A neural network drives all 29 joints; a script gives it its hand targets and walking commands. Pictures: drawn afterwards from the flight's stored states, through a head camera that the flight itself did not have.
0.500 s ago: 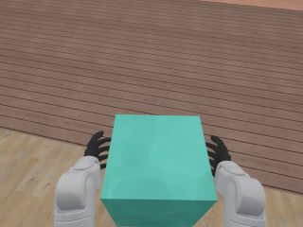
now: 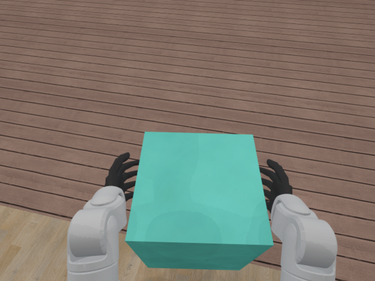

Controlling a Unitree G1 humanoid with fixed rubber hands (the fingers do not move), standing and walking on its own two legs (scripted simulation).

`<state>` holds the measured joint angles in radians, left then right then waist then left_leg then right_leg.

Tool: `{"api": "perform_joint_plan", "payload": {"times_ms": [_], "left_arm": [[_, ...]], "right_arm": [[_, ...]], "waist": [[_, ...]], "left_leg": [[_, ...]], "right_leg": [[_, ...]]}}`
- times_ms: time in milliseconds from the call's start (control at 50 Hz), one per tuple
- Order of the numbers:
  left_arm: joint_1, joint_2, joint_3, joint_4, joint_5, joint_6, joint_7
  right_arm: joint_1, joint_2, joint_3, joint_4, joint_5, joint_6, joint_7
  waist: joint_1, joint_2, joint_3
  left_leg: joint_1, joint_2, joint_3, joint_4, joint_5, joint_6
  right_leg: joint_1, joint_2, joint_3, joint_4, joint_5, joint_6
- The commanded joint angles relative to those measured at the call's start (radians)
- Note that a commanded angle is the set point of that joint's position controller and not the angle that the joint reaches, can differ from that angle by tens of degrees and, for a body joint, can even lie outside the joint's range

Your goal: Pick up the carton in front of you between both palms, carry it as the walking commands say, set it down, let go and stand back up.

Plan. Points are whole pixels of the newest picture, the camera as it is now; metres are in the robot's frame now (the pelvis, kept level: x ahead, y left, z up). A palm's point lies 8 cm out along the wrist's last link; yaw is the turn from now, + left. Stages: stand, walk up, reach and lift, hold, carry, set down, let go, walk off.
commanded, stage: carry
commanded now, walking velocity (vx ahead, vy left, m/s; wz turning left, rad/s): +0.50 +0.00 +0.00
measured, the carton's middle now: (196, 206) +0.29 +0.00 +0.03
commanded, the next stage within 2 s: none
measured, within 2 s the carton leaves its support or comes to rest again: neither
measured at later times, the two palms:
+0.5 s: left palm (145, 60) +0.70 +0.16 +0.16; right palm (246, 63) +0.68 -0.14 +0.16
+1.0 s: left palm (155, 17) +1.02 +0.17 +0.17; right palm (230, 17) +1.04 -0.13 +0.17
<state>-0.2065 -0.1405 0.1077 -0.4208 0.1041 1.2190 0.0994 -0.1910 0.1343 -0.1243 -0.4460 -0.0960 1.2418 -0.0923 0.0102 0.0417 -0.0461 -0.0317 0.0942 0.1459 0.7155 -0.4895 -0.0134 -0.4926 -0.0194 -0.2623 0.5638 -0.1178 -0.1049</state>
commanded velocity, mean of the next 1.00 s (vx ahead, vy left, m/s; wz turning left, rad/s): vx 0.50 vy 0.00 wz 0.00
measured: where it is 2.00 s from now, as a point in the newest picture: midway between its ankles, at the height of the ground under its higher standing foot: (189, 124)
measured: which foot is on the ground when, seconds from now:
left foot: up 0.00-0.42, down 0.44-0.88, up 0.90-1.00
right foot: down 0.00-0.44, up 0.46-0.84, down 0.86-1.00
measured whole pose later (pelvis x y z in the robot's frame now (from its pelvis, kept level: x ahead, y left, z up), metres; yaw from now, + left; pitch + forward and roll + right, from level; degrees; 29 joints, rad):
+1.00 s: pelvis +0.64 +0.00 +0.04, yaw +0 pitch +6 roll -1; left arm -0.77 -0.05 0.25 -0.12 0.07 1.27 0.13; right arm -0.75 0.03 -0.30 -0.15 -0.05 1.30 -0.11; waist 0.09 0.00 0.11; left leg -0.51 -0.03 -0.01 1.37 -0.45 0.04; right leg -0.51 0.04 -0.12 0.63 -0.40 -0.10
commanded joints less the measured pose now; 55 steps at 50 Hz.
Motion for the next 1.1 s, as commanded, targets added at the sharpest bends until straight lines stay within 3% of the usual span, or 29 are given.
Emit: {"api": "perform_joint_plan", "payload": {"times_ms": [0,40,60,100,140,260,360,400,420,440,460,480,500,520,540,580,680,740,780,820,840,860,880,900,920,940,960,1000,1080], "left_arm": [[-0.482,-0.796,-0.697,-0.11,-0.431,0.028,-0.243],[-0.554,-0.799,-0.707,-0.129,-0.445,0.035,-0.237],[-0.597,-0.794,-0.71,-0.13,-0.453,0.039,-0.236],[-0.67,-0.761,-0.715,-0.12,-0.468,0.049,-0.234],[-0.743,-0.709,-0.711,-0.075,-0.477,0.061,-0.233],[-0.928,-0.672,-0.617,0.182,-0.49,0.101,-0.229],[-1.107,-0.753,-0.544,0.353,-0.489,0.105,-0.225],[-1.204,-0.792,-0.526,0.394,-0.499,0.098,-0.219],[-1.242,-0.812,-0.518,0.408,-0.504,0.097,-0.215],[-1.28,-0.821,-0.505,0.418,-0.507,0.094,-0.211],[-1.324,-0.868,-0.491,0.419,-0.513,0.097,-0.206],[-1.361,-0.857,-0.481,0.417,-0.511,0.092,-0.197],[-1.401,-0.891,-0.476,0.402,-0.514,0.086,-0.188],[-1.411,-0.908,-0.463,0.399,-0.505,0.08,-0.178],[-1.402,-0.923,-0.449,0.385,-0.492,0.076,-0.168],[-1.391,-0.931,-0.438,0.355,-0.465,0.072,-0.15],[-1.274,-0.887,-0.458,0.283,-0.373,0.051,-0.123],[-1.248,-0.836,-0.491,0.228,-0.346,0.045,-0.122],[-1.222,-0.809,-0.513,0.225,-0.342,0.05,-0.127],[-1.186,-0.789,-0.531,0.237,-0.346,0.059,-0.138],[-1.177,-0.788,-0.537,0.246,-0.351,0.063,-0.147],[-1.157,-0.783,-0.537,0.258,-0.357,0.063,-0.157],[-1.156,-0.773,-0.538,0.273,-0.372,0.06,-0.166],[-1.155,-0.811,-0.564,0.277,-0.411,0.065,-0.177],[-1.218,-0.838,-0.584,0.241,-0.453,0.063,-0.189],[-1.263,-0.882,-0.604,0.223,-0.5,0.065,-0.199],[-1.309,-0.91,-0.616,0.2,-0.534,0.061,-0.207],[-1.361,-0.926,-0.629,0.151,-0.567,0.057,-0.211],[-1.371,-0.894,-0.611,0.161,-0.596,0.071,-0.22]], "right_arm": [[-0.57,0.763,0.725,-0.138,0.415,0.016,0.238],[-0.612,0.765,0.72,-0.136,0.411,0.018,0.228],[-0.633,0.76,0.719,-0.124,0.409,0.019,0.223],[-0.68,0.745,0.712,-0.093,0.398,0.022,0.21],[-0.74,0.708,0.699,-0.036,0.386,0.029,0.195],[-0.946,0.671,0.622,0.194,0.398,0.08,0.171],[-1.144,0.75,0.564,0.351,0.442,0.087,0.182],[-1.23,0.781,0.534,0.402,0.46,0.078,0.188],[-1.247,0.79,0.512,0.435,0.466,0.073,0.189],[-1.255,0.8,0.489,0.459,0.47,0.069,0.191],[-1.305,0.78,0.463,0.465,0.463,0.06,0.188],[-1.305,0.833,0.462,0.477,0.483,0.058,0.189],[-1.363,0.868,0.465,0.435,0.502,0.051,0.192],[-1.404,0.906,0.469,0.398,0.521,0.049,0.194],[-1.466,0.929,0.478,0.352,0.539,0.044,0.193],[-1.502,0.967,0.483,0.292,0.557,0.039,0.188],[-1.406,0.927,0.515,0.195,0.507,0.032,0.176],[-1.36,0.876,0.554,0.147,0.487,0.027,0.178],[-1.323,0.849,0.577,0.157,0.479,0.031,0.184],[-1.282,0.822,0.594,0.182,0.463,0.04,0.189],[-1.268,0.813,0.601,0.202,0.462,0.044,0.193],[-1.281,0.806,0.607,0.207,0.464,0.048,0.199],[-1.26,0.834,0.604,0.224,0.467,0.056,0.206],[-1.281,0.821,0.594,0.231,0.451,0.054,0.206],[-1.311,0.83,0.585,0.235,0.439,0.046,0.2],[-1.298,0.82,0.561,0.236,0.426,0.043,0.189],[-1.293,0.808,0.542,0.235,0.404,0.039,0.179],[-1.263,0.783,0.509,0.236,0.349,0.034,0.158],[-1.216,0.716,0.47,0.261,0.283,0.039,0.128]], "waist": [[0.025,-0.272,-0.405],[0.015,-0.11,-0.374],[0.011,-0.076,-0.367],[0.02,-0.104,-0.375],[0.023,-0.127,-0.355],[0.042,-0.161,-0.242],[0.041,-0.202,-0.208],[-0.007,-0.18,-0.269],[-0.052,-0.114,-0.348],[-0.098,-0.008,-0.437],[-0.081,0.288,-0.536],[-0.094,0.284,-0.541],[-0.094,0.205,-0.5],[-0.086,0.058,-0.47],[-0.081,0.056,-0.482],[-0.067,0.052,-0.516],[-0.098,0.073,-0.53],[-0.106,0.076,-0.487],[-0.096,0.094,-0.455],[-0.031,0.129,-0.475],[0.047,0.126,-0.548],[0.114,-0.004,-0.662],[0.103,-0.35,-0.792],[0.125,-0.354,-0.746],[0.132,-0.245,-0.655],[0.127,-0.144,-0.599],[0.114,-0.094,-0.56],[0.094,-0.084,-0.542],[0.086,-0.128,-0.488]], "left_leg": [[-0.615,-0.073,-0.128,0.639,0.024,0.032],[-0.625,0.002,-0.157,0.582,0.115,0.065],[-0.599,0.023,-0.159,0.507,0.161,0.063],[-0.561,0.01,-0.12,0.42,0.194,0.057],[-0.589,-0.002,-0.092,0.339,0.206,0.051],[-0.676,-0.018,-0.019,0.053,0.355,0.045],[-0.578,-0.057,0.02,-0.103,0.408,0.085],[-0.375,-0.12,0.077,-0.169,0.399,0.101],[-0.164,-0.161,0.113,-0.208,0.374,0.098],[0.064,-0.01,-0.095,-0.212,0.284,0.111],[0.326,0.26,-0.61,-0.291,0.276,0.268],[0.375,0.271,-0.73,-0.378,0.25,0.306],[0.358,0.25,-0.641,-0.328,0.376,0.295],[0.31,0.21,-0.533,-0.286,0.516,0.249],[0.288,0.215,-0.482,-0.271,0.622,0.243],[0.282,0.186,-0.396,-0.28,0.613,0.218],[0.401,0.165,-0.306,-0.235,0.786,0.238],[0.36,0.121,-0.235,-0.254,0.844,0.236],[0.295,0.082,-0.157,-0.244,0.94,0.216],[0.188,0.058,-0.061,-0.119,1.289,0.162],[0.081,0.061,0.001,0.05,1.264,0.108],[-0.158,0.024,-0.041,0.244,0.862,0.061],[-0.49,-0.129,-0.096,0.54,0.128,0.02],[-0.685,-0.173,-0.179,0.737,-0.046,0.029],[-0.809,-0.153,-0.222,0.814,-0.014,0.046],[-0.847,-0.121,-0.209,0.807,0.003,0.06],[-0.851,-0.097,-0.199,0.747,0.036,0.068],[-0.809,-0.079,-0.181,0.634,0.061,0.069],[-0.812,-0.073,-0.123,0.409,0.025,0.046]], "right_leg": [[0.791,-0.412,0.739,-0.324,-0.09,-0.16],[0.676,-0.345,0.539,-0.281,0.118,-0.098],[0.621,-0.324,0.465,-0.291,0.152,-0.07],[0.579,-0.292,0.366,-0.305,0.154,-0.051],[0.564,-0.268,0.31,-0.313,0.134,-0.066],[0.563,-0.217,0.215,-0.307,0.182,-0.081],[0.58,-0.208,0.158,-0.211,0.345,-0.037],[0.544,-0.184,0.093,-0.027,0.532,-0.001],[0.479,-0.132,0.043,0.175,0.502,0.027],[0.302,-0.104,0.072,0.404,0.224,0.054],[-0.041,0.044,0.145,0.684,-0.243,0.091],[-0.202,0.067,0.242,0.833,-0.393,0.076],[-0.277,0.031,0.279,0.887,-0.364,0.05],[-0.292,0.009,0.274,0.861,-0.317,0.035],[-0.292,-0.01,0.278,0.833,-0.29,0.033],[-0.281,-0.027,0.274,0.771,-0.261,0.042],[-0.455,-0.022,0.213,0.668,-0.269,0.052],[-0.422,-0.012,0.166,0.461,-0.198,0.053],[-0.292,0.029,0.106,0.239,-0.131,0.053],[0.009,0.136,-0.005,0.074,-0.079,0.029],[0.287,0.12,0.018,-0.019,0.042,0.001],[0.639,-0.049,0.253,0.012,0.118,-0.056],[0.948,-0.302,0.743,-0.029,0.223,-0.24],[1.001,-0.295,0.864,-0.089,0.247,-0.275],[0.988,-0.284,0.789,-0.047,0.39,-0.251],[0.947,-0.277,0.708,-0.025,0.462,-0.2],[0.9,-0.261,0.652,-0.032,0.46,-0.158],[0.844,-0.235,0.594,-0.083,0.298,-0.118],[0.779,-0.246,0.511,-0.146,0.248,-0.139]]}}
